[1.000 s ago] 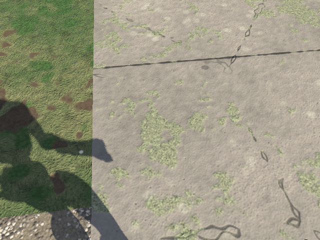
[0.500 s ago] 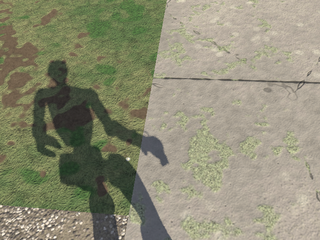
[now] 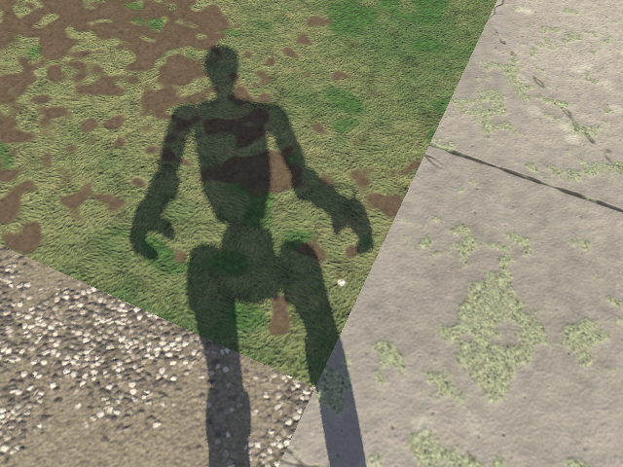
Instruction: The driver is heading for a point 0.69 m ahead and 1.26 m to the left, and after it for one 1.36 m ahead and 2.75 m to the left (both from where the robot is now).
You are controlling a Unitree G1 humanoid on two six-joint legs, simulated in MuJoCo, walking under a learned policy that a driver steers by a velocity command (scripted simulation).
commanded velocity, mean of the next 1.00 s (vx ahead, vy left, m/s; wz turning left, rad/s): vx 0.00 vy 0.00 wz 0.60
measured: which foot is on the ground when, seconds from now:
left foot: down 0.00-0.26, up 0.28-0.64, down 0.66-1.00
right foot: up 0.00-0.24, down 0.26-0.66, up 0.68-1.00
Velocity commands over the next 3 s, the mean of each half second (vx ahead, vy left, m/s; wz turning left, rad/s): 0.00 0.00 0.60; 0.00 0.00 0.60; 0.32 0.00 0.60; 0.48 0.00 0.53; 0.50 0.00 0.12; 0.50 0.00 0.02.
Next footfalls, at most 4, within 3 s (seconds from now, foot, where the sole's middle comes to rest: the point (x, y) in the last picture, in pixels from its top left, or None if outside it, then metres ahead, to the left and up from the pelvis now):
0.26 right None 0.07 -0.14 -0.78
0.66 left None -0.02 0.12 -0.78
1.16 right None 0.12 -0.05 -0.78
1.62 left None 0.10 0.37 -0.78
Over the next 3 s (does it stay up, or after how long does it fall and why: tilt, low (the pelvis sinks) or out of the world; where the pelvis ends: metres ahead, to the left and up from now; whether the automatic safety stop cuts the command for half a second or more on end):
stays up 0.39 0.90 0.00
